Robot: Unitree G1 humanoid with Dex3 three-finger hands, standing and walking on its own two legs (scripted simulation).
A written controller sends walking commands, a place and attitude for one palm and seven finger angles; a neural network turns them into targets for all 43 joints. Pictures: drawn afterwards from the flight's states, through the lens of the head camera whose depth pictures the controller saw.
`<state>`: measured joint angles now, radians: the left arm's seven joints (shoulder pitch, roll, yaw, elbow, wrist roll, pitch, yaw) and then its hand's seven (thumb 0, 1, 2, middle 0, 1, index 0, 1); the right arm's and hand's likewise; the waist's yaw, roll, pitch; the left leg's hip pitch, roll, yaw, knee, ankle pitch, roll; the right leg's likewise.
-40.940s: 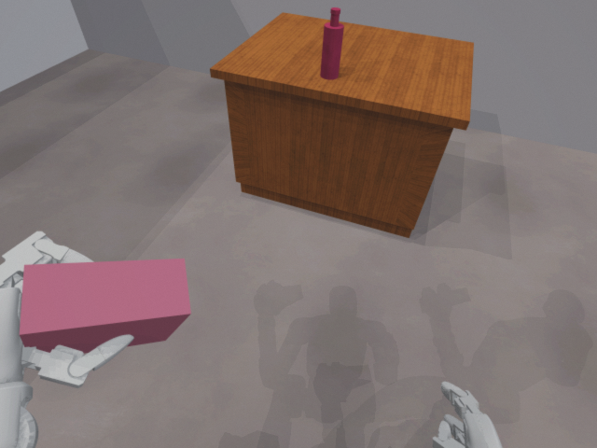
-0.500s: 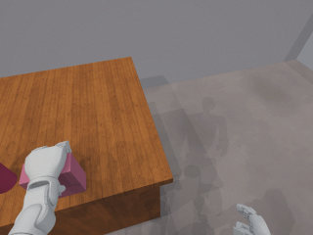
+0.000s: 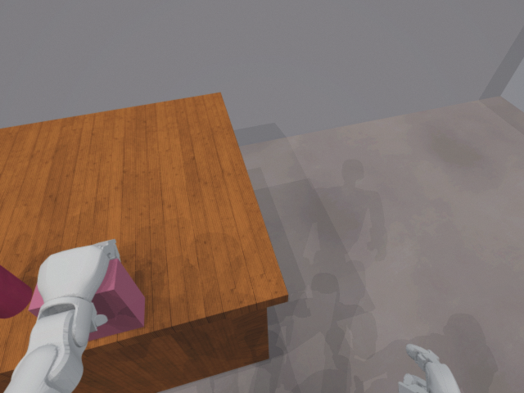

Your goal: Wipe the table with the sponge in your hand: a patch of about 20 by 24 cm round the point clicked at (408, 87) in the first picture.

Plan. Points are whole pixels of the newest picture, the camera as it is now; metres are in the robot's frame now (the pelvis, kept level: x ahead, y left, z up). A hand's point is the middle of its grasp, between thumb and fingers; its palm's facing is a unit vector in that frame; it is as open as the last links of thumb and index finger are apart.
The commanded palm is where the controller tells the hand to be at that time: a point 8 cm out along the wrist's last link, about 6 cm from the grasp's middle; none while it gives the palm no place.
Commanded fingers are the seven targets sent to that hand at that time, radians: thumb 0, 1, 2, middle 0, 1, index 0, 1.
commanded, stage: lift the sponge slowly off the table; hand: left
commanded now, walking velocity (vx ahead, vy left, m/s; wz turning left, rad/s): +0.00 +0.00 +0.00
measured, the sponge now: (100, 309) +0.24 +0.32 -0.05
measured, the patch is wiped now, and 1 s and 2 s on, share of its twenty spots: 1.00 1.00 1.00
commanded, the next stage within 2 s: bring the sponge back beside the body in 1.52 s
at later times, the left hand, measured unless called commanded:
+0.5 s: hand (90, 275) +0.26 +0.30 +0.04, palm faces -0.05 -0.06 -1.00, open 9.7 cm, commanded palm +0.23 +0.30 +0.11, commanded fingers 0.00 0.10 1.30 -1.20 -1.60 -1.20 -1.60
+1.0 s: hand (91, 258) +0.26 +0.28 +0.08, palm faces -0.02 -0.06 -1.00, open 9.7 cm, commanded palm +0.24 +0.29 +0.14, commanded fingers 0.00 0.10 1.30 -1.20 -1.60 -1.20 -1.60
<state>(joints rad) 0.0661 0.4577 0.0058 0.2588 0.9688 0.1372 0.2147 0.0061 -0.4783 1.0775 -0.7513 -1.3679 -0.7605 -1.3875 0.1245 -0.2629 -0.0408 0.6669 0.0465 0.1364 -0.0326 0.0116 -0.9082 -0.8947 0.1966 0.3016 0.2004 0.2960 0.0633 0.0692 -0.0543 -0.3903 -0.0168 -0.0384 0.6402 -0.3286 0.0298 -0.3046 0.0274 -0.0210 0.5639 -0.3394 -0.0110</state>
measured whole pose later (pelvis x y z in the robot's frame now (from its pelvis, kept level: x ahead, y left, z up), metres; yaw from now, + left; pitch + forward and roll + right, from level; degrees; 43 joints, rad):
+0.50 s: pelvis +0.00 +0.00 +0.01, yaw +1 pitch +2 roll -1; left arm 0.03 0.47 -0.03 0.17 0.95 0.19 0.14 0.00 -0.48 1.08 -0.76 -1.35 -0.77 -1.37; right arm 0.08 -0.25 -0.01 0.65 0.05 0.14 -0.03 0.01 -0.91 -0.89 0.20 0.30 0.20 0.30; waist 0.08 0.08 -0.03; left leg -0.30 -0.03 -0.05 0.56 -0.29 0.03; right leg -0.21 0.02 -0.03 0.49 -0.31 -0.01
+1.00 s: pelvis +0.01 -0.01 +0.01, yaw +0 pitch +1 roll -1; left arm 0.07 0.51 0.00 0.04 0.90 0.19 0.06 0.00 -0.48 1.08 -0.76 -1.35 -0.77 -1.37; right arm 0.08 -0.28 -0.02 0.65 0.05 0.15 -0.03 0.01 -0.91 -0.89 0.20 0.30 0.20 0.30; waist 0.08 0.10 -0.02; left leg -0.22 -0.02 -0.04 0.48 -0.27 0.02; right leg -0.14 0.03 -0.02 0.42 -0.29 -0.02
